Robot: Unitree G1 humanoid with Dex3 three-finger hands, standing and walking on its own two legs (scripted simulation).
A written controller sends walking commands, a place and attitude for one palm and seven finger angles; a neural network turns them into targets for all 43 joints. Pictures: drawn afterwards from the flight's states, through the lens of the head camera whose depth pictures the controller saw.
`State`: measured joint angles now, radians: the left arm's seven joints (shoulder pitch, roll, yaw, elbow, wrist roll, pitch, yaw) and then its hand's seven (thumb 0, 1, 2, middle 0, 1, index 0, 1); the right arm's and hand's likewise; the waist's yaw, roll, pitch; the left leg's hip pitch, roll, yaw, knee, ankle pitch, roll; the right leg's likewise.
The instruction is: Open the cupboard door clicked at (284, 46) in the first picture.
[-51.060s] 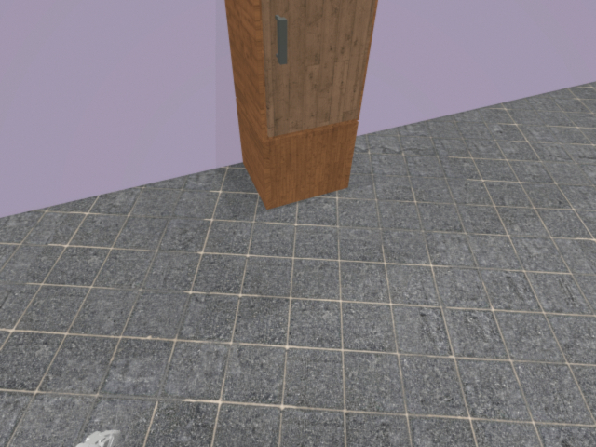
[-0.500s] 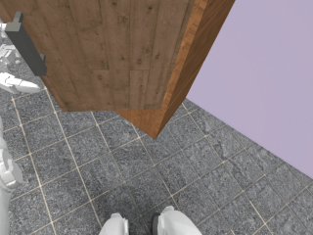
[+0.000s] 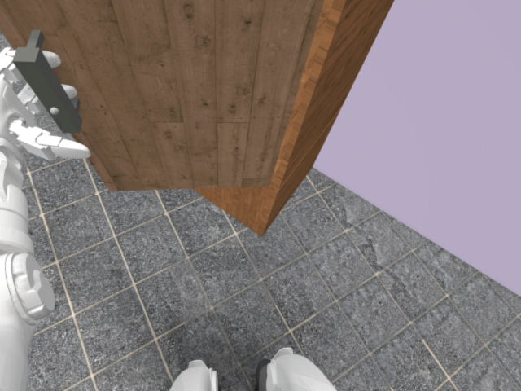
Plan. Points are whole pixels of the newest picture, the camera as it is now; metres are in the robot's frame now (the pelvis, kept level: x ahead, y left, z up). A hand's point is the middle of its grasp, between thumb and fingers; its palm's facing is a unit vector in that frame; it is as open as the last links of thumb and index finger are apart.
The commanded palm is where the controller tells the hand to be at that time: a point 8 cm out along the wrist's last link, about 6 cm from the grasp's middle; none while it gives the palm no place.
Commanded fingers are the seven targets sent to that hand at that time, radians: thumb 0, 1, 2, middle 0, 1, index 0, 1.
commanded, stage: slide the fingers in behind the handle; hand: left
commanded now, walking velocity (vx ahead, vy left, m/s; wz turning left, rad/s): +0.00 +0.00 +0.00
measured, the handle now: (55, 84) +0.55 +0.27 +0.08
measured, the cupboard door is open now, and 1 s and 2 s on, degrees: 40 39 72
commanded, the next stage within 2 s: close the thumb around the handle in 0.18 s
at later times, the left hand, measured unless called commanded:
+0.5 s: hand (53, 115) +0.48 +0.25 +0.09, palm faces +0.04 -1.00 -0.01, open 12.7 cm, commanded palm +0.47 +0.29 +0.08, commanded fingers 0.00 0.17 0.59 -0.35 -1.27 -0.35 -1.27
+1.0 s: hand (57, 113) +0.49 +0.25 +0.09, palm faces +0.02 -1.00 +0.00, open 6.5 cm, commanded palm +0.47 +0.29 +0.08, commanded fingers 0.00 0.90 0.90 -0.40 -1.35 -0.40 -1.35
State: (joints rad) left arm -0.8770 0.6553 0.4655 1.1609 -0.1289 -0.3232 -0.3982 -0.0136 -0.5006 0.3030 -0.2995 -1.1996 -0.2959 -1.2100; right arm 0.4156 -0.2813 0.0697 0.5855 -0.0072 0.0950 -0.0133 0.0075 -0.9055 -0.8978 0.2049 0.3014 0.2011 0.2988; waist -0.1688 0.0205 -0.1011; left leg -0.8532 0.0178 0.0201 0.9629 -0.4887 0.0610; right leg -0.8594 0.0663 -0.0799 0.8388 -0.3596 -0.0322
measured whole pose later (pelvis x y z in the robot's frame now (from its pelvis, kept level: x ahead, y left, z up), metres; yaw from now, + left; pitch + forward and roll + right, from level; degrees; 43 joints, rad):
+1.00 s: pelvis -0.01 +0.00 +0.00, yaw +0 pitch +21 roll -4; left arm -0.89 0.67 0.48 1.19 -0.12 -0.34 -0.42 0.00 0.60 0.79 -0.31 -1.31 -0.33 -1.33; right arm 0.41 -0.29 0.07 0.58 0.00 0.08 -0.02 0.01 -0.91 -0.90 0.21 0.30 0.20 0.30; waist -0.17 0.02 -0.10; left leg -0.85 0.02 0.03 0.97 -0.48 0.06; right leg -0.86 0.07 -0.07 0.85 -0.35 -0.04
